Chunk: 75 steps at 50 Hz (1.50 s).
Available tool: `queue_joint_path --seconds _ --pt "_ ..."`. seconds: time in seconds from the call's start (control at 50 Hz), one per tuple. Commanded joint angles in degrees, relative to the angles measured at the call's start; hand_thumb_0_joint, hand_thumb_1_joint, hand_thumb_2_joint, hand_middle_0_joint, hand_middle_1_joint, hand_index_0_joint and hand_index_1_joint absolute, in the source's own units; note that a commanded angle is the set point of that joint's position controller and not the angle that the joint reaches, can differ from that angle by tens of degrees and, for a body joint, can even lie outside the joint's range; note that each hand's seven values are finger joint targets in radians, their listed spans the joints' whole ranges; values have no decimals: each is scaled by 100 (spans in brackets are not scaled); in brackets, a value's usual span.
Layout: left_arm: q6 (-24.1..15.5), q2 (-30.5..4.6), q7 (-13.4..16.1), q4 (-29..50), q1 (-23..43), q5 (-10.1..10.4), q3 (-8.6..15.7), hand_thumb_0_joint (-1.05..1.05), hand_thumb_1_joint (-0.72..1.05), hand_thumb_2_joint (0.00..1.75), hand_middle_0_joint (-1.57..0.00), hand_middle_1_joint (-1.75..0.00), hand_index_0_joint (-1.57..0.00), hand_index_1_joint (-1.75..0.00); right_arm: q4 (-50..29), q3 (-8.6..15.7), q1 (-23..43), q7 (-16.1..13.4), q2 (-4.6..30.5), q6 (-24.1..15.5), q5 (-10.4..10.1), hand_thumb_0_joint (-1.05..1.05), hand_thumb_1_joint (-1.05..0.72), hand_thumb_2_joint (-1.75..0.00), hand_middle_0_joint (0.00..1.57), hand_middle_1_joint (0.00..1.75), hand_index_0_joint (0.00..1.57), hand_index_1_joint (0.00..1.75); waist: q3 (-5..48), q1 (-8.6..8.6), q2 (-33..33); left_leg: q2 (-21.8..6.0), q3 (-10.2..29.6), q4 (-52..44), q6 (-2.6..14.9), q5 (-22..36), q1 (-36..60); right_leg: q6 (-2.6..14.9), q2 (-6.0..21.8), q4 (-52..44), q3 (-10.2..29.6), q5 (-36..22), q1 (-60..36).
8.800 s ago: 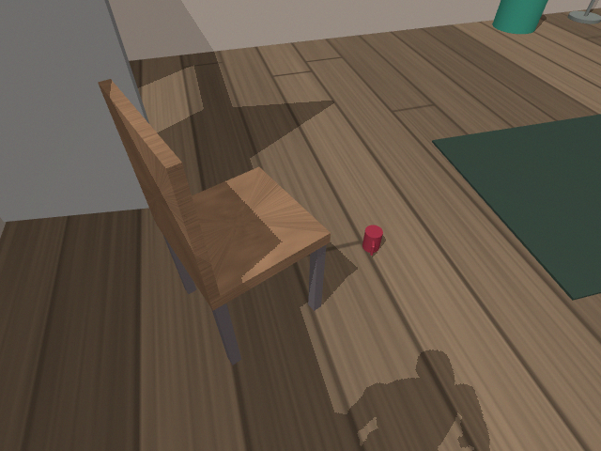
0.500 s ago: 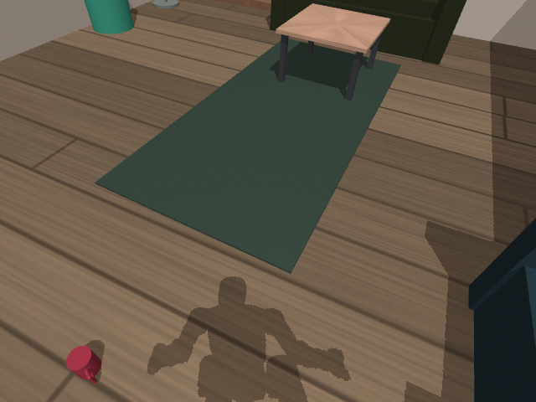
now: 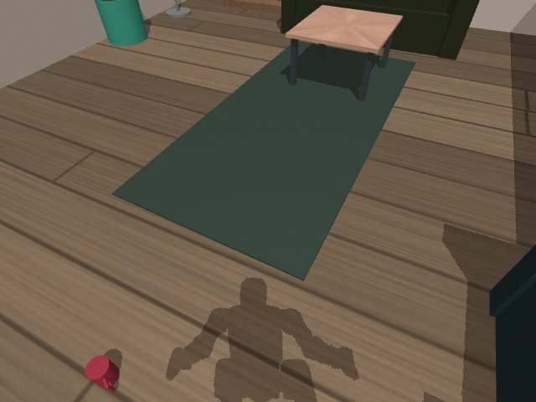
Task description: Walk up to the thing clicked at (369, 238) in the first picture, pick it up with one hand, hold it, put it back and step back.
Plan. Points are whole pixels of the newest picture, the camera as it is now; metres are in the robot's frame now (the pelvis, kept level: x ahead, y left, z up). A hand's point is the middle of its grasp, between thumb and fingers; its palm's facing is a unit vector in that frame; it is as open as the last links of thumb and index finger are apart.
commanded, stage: walk up
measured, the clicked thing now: (104, 376) +0.37 +0.59 -0.73
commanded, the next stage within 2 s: stand in 0.24 s
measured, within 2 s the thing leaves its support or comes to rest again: neither
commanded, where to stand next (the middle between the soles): +0.05 +0.02 m, yaw +0 degrees
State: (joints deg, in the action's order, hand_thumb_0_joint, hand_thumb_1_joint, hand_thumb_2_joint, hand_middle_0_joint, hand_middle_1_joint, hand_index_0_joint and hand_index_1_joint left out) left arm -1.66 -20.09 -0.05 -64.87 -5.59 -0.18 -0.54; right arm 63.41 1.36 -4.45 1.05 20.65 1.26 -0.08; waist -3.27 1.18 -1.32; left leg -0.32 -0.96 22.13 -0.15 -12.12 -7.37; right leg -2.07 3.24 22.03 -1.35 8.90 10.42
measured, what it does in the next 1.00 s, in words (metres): stands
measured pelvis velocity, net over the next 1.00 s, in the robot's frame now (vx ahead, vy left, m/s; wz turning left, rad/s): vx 0.02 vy -0.02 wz -0.01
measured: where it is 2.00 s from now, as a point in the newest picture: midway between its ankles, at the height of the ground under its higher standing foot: outside the picture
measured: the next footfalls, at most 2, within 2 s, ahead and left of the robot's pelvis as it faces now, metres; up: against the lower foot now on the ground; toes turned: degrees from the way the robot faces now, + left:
none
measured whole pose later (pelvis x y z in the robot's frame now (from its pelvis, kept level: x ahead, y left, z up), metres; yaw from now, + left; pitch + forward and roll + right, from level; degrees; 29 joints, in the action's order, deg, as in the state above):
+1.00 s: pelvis +0.02 -0.02 +0.00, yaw +0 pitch -2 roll +0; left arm -0.9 -20.1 -0.4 -64.6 -5.8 -0.4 -0.8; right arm 65.4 0.9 -5.2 0.6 20.1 0.1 0.7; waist -2.4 0.1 -0.3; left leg -2.2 -0.8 18.0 -1.9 -11.5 -4.7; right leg -0.6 1.4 19.2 -1.7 8.9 8.4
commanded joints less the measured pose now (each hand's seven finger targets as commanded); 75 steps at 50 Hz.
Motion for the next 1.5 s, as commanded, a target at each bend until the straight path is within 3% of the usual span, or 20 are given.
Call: queue_joint_path --seconds 0.0,0.18,0.22,0.3,0.4,0.44,0.54,0.58,0.62,0.76,0.92,1.08,1.48 --pt "-111 -1275 98 272 305 -43 287 0 90 90 -20 -30 -20 -30 -287 224 263 -42 1178 -138 14 0 -90 -90 20 30 20 30 457 -81 248 -663 542 -502 186 643 98 250 505 -514 487 -471 -156" --pt "-87 -1278 89 254 454 -59 328 0 90 90 -20 -30 -20 -30 -195 212 217 -44 1142 -160 32 0 -90 -90 20 30 20 30 398 -92 66 -638 534 -644 134 465 -41 260 483 -538 498 -345 -256" --pt "-60 -1253 71 249 435 -33 280 0 90 90 -20 -30 -20 -30 -209 182 255 -57 1058 -225 81 0 -90 -90 20 30 20 30 504 -117 285 -733 592 -801 83 506 -20 278 466 -506 494 -223 -361" --pt "-48 -1205 41 263 424 -39 264 0 90 90 -20 -30 -20 -30 -146 196 251 -70 1163 -277 86 0 -90 -90 20 30 20 30 360 -97 128 -714 587 -863 58 300 -200 266 461 -554 523 -45 -421" --pt "-46 -1208 26 267 333 -30 247 0 90 90 -20 -30 -20 -30 -121 182 203 -78 1163 -291 72 0 -90 -90 20 30 20 30 409 -121 44 -712 533 -823 43 405 -30 270 455 -571 549 -198 -346" --pt "-56 -1227 29 299 354 -33 249 0 90 90 -20 -30 -20 -30 -107 187 169 -85 1165 -302 72 0 -90 -90 20 30 20 30 574 -146 60 -744 520 -762 49 737 127 292 485 -509 550 -576 -423" --pt "-48 -1267 44 297 315 -33 241 0 90 90 -20 -30 -20 -30 -71 169 124 -85 1107 -266 75 0 -90 -90 20 30 20 30 381 -151 249 -717 498 -751 41 517 25 268 459 -629 550 -240 -320" --pt "-47 -1252 45 309 298 -39 241 0 90 90 -20 -30 -20 -30 -90 180 127 -95 1159 -276 77 0 -90 -90 20 30 20 30 568 -165 136 -749 475 -716 56 734 188 292 496 -554 562 -624 -384" --pt "-45 -1250 48 290 259 -30 233 0 90 90 -20 -30 -20 -30 -80 157 138 -95 1105 -269 61 0 -90 -90 20 30 20 30 464 -159 184 -732 479 -725 35 659 132 273 464 -574 536 -521 -351" --pt "-56 -1221 50 306 196 -25 225 0 90 90 -20 -30 -20 -30 -67 148 113 -105 1130 -272 59 0 -90 -90 20 30 20 30 584 -151 153 -788 445 -653 28 1061 319 288 486 -506 517 -1012 -407" --pt "-29 -1261 60 317 203 -39 243 0 90 90 -20 -30 -20 -30 -116 150 159 -98 1105 -241 66 0 -90 -90 20 30 20 30 326 -144 221 -727 426 -733 19 527 117 275 434 -669 549 -279 -285" --pt "-41 -1265 55 350 241 -20 261 0 90 90 -20 -30 -20 -30 -128 137 86 -115 1112 -272 66 0 -90 -90 20 30 20 30 597 -153 151 -785 418 -695 17 1047 251 323 476 -481 524 -1059 -571" --pt "-21 -1256 55 376 241 -26 259 0 90 90 -20 -30 -20 -30 -155 115 20 -136 1135 -262 76 0 -90 -90 20 30 20 30 471 -136 145 -797 391 -731 15 859 260 316 452 -549 528 -788 -430"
